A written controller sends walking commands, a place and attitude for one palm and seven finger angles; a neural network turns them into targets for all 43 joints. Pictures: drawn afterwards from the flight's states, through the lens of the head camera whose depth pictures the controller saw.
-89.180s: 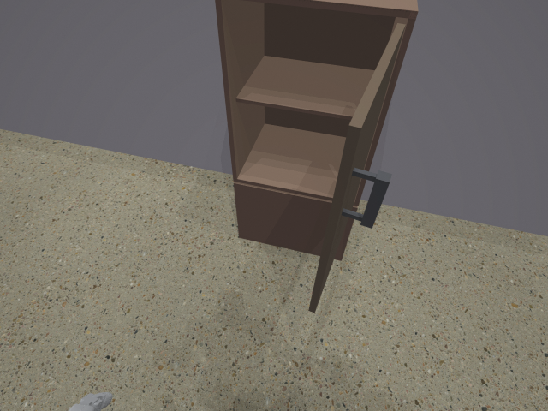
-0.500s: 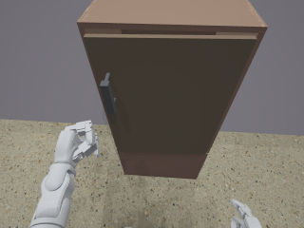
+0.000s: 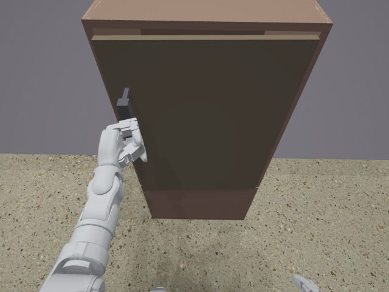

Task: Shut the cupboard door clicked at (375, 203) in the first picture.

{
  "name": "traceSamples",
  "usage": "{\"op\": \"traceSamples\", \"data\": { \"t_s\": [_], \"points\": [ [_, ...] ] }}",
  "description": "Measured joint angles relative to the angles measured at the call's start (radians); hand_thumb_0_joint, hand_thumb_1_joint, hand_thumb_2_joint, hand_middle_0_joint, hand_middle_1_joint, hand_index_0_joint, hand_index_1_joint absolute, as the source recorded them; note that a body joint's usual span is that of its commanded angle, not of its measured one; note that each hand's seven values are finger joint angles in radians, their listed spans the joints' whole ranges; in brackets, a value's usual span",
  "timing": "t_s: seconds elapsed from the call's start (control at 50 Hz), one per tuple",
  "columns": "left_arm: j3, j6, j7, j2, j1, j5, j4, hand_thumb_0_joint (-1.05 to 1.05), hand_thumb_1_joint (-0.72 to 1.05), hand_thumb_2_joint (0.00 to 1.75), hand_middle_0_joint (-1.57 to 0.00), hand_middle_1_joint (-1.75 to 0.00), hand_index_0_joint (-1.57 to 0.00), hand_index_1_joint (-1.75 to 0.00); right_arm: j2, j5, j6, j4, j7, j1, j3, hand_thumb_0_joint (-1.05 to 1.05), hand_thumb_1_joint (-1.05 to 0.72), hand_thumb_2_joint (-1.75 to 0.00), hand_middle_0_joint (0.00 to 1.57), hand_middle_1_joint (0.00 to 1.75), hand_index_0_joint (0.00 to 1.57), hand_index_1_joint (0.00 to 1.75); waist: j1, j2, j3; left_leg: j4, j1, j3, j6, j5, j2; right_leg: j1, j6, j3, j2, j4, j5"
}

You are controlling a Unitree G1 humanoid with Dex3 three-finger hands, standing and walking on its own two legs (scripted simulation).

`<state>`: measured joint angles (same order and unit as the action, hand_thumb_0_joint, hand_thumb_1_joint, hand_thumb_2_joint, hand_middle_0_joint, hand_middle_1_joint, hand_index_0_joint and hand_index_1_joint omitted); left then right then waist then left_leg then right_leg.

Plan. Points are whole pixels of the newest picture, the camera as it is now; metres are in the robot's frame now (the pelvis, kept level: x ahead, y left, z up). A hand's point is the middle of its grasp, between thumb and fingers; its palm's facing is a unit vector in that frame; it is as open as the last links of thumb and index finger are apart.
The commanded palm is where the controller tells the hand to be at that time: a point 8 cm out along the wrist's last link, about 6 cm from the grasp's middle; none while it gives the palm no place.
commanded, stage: bring the fist close to the handle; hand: left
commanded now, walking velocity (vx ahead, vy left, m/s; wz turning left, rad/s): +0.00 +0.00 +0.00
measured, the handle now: (130, 115) +0.49 +0.15 +0.08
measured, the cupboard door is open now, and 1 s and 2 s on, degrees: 2 0 0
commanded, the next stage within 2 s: push the door shut along its arc in 0.28 s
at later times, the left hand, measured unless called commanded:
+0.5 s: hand (141, 150) +0.39 +0.12 +0.08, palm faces +0.00 -1.00 -0.02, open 3.1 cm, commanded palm +0.37 +0.17 +0.08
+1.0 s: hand (138, 133) +0.43 +0.13 +0.09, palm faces -0.14 -0.99 -0.02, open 3.2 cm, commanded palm +0.43 +0.17 +0.08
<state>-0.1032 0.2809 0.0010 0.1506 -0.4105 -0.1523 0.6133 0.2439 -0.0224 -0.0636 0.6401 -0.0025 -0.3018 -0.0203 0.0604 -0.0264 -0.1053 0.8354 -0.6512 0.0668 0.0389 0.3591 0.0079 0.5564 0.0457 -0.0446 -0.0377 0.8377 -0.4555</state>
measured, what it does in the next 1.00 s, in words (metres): stands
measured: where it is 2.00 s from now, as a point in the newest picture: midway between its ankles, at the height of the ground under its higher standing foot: outside the picture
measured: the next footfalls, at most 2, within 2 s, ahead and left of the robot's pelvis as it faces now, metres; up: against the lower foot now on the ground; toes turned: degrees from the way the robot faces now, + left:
none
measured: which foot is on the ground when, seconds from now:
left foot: down 0.00-1.00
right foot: down 0.00-1.00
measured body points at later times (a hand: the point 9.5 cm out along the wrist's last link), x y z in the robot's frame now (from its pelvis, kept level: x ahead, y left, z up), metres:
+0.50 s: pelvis -0.01 -0.01 +0.00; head +0.03 -0.02 +0.45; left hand +0.38 +0.17 +0.08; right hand +0.11 -0.27 -0.11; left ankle +0.03 +0.09 -0.70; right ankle -0.02 -0.09 -0.70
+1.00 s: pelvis -0.02 +0.00 -0.01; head +0.05 +0.00 +0.44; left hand +0.43 +0.18 +0.09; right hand +0.04 -0.27 -0.13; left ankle +0.03 +0.09 -0.70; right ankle -0.02 -0.09 -0.70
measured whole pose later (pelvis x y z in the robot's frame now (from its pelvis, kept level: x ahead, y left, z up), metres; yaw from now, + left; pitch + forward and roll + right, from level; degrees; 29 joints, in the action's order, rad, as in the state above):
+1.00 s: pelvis -0.02 +0.00 -0.01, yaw +2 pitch +13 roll -1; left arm -0.15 0.40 0.24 0.29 -0.77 -0.17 1.07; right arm 0.27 -0.04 -0.02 0.70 0.01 -0.35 -0.01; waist 0.09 -0.03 -0.10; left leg 0.90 -0.77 0.02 0.03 0.35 0.01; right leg 0.66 0.05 -0.09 -0.04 0.89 -0.45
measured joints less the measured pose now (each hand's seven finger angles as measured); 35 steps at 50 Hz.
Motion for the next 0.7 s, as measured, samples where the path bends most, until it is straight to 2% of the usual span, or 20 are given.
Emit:
{"op": "traceSamples", "data": {
  "t_s": [0.08, 0.2, 0.34, 0.44, 0.54, 0.7],
  "points": [
    [-0.004, 0.033, -0.01, 0.002, 0.034, 0.015, -0.012, 0.02, 0.9, 0.9, -1.3, -1.5, -1.3, -1.5, 0.007, 0.003, 0.016, -0.003, -0.011, -0.027, 0.011, 0.01, -0.9, -0.9, 0.2, 0.3, 0.21, 0.3, 0.001, -0.007, -0.007, -0.002, 0.006, 0.007, -0.001, 0.003, 0.004, -0.002, 0.001, 0.008, -0.004, 0.0, -0.001],
    [-0.011, 0.03, -0.002, 0.017, 0.054, 0.003, 0.009, 0.02, 0.9, 0.9, -1.3, -1.5, -1.3, -1.5, 0.011, -0.004, 0.037, 0.004, -0.006, -0.033, 0.014, 0.01, -0.91, -0.9, 0.2, 0.3, 0.21, 0.3, 0.0, -0.005, 0.005, -0.014, 0.022, 0.002, -0.006, -0.005, 0.006, -0.019, 0.005, 0.003, -0.007, -0.01, 0.005],
    [-0.005, 0.068, 0.011, 0.026, 0.02, -0.003, 0.023, 0.02, 0.9, 0.9, -1.3, -1.5, -1.3, -1.5, 0.015, -0.006, 0.025, 0.014, 0.004, -0.003, 0.017, 0.01, -0.91, -0.9, 0.2, 0.3, 0.2, 0.3, -0.004, -0.004, 0.012, -0.01, 0.013, -0.013, -0.011, -0.013, 0.008, -0.016, 0.012, -0.012, -0.009, -0.012, 0.011],
    [-0.005, 0.058, 0.034, 0.028, -0.005, -0.006, 0.066, 0.02, 0.9, 0.9, -1.3, -1.5, -1.3, -1.5, 0.016, -0.012, 0.031, 0.004, 0.003, 0.01, 0.015, 0.01, -0.91, -0.9, 0.2, 0.3, 0.2, 0.3, -0.005, -0.005, 0.0, -0.016, 0.015, -0.015, -0.014, -0.017, 0.007, -0.017, 0.014, -0.013, -0.009, -0.015, 0.012],
    [-0.007, 0.047, 0.056, 0.047, -0.066, -0.003, 0.154, 0.02, 0.9, 0.9, -1.3, -1.5, -1.3, -1.5, 0.014, -0.015, 0.034, -0.003, 0.01, 0.028, 0.005, 0.0, -0.91, -0.9, 0.2, 0.3, 0.21, 0.3, 0.004, -0.002, 0.015, -0.013, 0.009, -0.022, -0.015, -0.02, 0.005, -0.013, 0.016, -0.021, -0.008, -0.011, 0.012],
    [-0.045, 0.1, 0.117, 0.093, -0.213, -0.008, 0.285, 0.02, 0.9, 0.9, -1.32, -1.5, -1.3, -1.5, 0.014, -0.013, 0.029, 0.023, 0.014, 0.02, 0.004, 0.0, -0.91, -0.9, 0.2, 0.3, 0.21, 0.3, 0.019, 0.002, 0.016, 0.017, -0.047, -0.026, -0.016, -0.012, 0.007, 0.041, 0.017, -0.025, -0.009, 0.017, 0.003]
  ]
}}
